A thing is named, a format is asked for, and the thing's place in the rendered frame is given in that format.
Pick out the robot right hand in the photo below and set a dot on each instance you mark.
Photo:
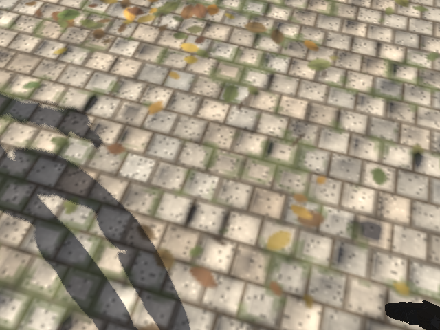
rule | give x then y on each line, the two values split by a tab
426	314

